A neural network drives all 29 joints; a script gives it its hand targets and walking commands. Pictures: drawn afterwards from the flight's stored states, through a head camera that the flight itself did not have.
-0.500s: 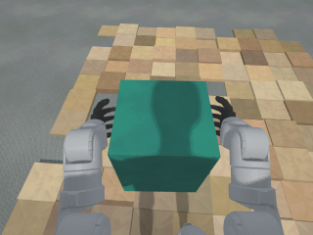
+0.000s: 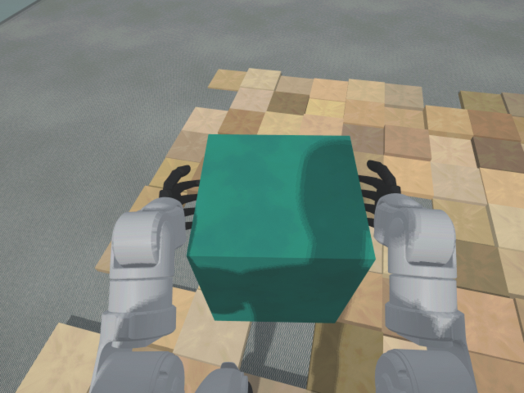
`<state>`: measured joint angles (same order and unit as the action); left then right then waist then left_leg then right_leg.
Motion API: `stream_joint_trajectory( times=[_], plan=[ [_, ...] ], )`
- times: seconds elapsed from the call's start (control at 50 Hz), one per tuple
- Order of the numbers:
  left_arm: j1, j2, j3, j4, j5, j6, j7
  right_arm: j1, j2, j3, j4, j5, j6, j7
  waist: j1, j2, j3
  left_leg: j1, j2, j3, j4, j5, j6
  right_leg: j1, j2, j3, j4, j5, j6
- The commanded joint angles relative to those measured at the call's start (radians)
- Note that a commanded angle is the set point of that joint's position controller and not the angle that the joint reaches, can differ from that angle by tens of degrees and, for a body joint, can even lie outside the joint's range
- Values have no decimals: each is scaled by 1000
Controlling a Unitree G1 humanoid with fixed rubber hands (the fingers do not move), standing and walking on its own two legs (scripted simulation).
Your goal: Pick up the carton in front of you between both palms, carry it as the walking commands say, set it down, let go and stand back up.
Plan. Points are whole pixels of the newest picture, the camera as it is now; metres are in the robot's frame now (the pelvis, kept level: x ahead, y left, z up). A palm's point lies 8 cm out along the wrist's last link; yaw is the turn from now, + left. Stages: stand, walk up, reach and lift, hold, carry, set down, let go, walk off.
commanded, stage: carry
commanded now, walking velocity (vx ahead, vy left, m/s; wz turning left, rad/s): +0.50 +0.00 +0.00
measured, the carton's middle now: (276, 235) +0.37 +0.02 +0.03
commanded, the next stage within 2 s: none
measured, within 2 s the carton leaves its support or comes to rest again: neither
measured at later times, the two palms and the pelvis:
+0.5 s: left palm (239, 65) +0.71 +0.12 +0.13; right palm (390, 68) +0.70 -0.18 +0.13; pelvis +0.35 -0.02 +0.01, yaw +0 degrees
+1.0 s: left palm (256, 1) +1.04 +0.12 +0.13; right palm (370, 1) +1.03 -0.18 +0.13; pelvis +0.67 -0.04 +0.01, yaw +0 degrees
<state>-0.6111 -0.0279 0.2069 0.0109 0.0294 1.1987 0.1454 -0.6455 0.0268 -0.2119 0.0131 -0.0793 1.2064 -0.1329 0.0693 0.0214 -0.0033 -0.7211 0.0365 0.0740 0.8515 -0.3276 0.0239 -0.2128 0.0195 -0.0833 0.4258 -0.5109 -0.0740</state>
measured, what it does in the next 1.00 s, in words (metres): walks ahead: left foot, then right foot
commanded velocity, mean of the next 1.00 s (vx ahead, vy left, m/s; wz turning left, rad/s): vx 0.50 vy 0.00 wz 0.00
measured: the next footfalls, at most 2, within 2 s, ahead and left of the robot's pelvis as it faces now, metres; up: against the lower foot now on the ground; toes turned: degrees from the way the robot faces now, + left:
left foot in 0.06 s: +0.22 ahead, +0.09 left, +0.02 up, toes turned +5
right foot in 0.46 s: +0.49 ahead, -0.13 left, +0.03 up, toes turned -1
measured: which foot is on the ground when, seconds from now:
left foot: up 0.00-0.04, down 0.06-0.52, up 0.54-0.82, down 0.84-1.00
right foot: down 0.00-0.10, up 0.12-0.44, down 0.46-0.86, up 0.88-1.00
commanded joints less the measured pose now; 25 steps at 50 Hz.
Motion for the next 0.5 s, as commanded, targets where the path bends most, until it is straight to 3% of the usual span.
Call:
stream_joint_trajectory(
  times=[0.0,0.02,0.04,0.06,0.08,0.1,0.12,0.14,0.16,0.2,0.24,0.34,0.44,0.46,0.48],
  plan=[
    [-849,-1042,-711,-205,-489,-19,-267,-697,1014,671,-128,387,-24,175,-71,-183,-450,318,-67,115,-192,106,16,162,-214,105,-58,606,-72],
    [-855,-1019,-712,-217,-485,-11,-263,-710,1000,674,-133,396,-19,178,-119,-154,-491,454,-96,148,-245,138,27,150,-195,35,65,776,-43],
    [-857,-987,-712,-219,-473,-3,-256,-707,979,673,-134,409,-11,184,-194,-109,-561,672,-112,175,-266,191,38,89,-167,-33,267,909,-14],
    [-851,-949,-703,-213,-453,3,-248,-700,966,673,-142,429,0,194,-252,-35,-579,851,-58,88,-310,157,32,-68,-116,-27,494,745,3],
    [-836,-937,-684,-200,-431,22,-244,-681,932,661,-109,431,6,202,-208,266,-572,975,162,-411,-417,237,162,-371,57,-28,758,191,48],
    [-830,-892,-650,-169,-399,37,-233,-707,929,665,-99,455,25,211,-143,263,-623,1037,279,-638,-443,380,266,-469,75,98,962,34,35],
    [-811,-869,-613,-142,-367,52,-223,-750,953,677,-94,488,40,223,-146,182,-610,1029,288,-588,-400,451,297,-542,29,132,1026,27,18],
    [-766,-854,-585,-120,-345,70,-214,-755,968,688,-114,514,49,228,-160,81,-555,963,271,-514,-380,501,278,-573,-4,133,974,36,20],
    [-814,-870,-577,-108,-331,73,-210,-807,984,680,-99,520,57,235,-157,30,-524,941,258,-478,-397,466,254,-603,-29,138,891,44,30],
    [-787,-886,-549,-51,-297,81,-206,-852,1037,680,-77,547,64,250,-142,23,-486,871,236,-412,-424,428,214,-561,-51,125,714,85,41],
    [-765,-916,-533,8,-275,78,-208,-855,1071,660,-30,544,62,263,-144,49,-473,848,238,-356,-443,480,214,-523,-38,86,566,79,53],
    [-723,-1014,-514,144,-256,46,-229,-783,1144,596,144,494,30,296,-146,128,-422,833,197,-183,-440,635,140,-439,-47,46,257,391,56],
    [-784,-1082,-549,131,-321,7,-252,-765,1162,577,154,465,-23,293,-125,134,-356,788,138,-40,-373,681,63,-192,-11,-38,18,577,35],
    [-808,-1086,-569,126,-330,-5,-251,-789,1175,585,132,462,-25,286,-116,37,-400,749,64,9,-248,771,40,-43,59,-117,11,552,19],
    [-828,-1100,-587,93,-346,-26,-250,-825,1174,594,78,465,-29,281,-76,-55,-480,563,37,47,-48,714,3,233,52,-76,3,598,-19]
  ],
)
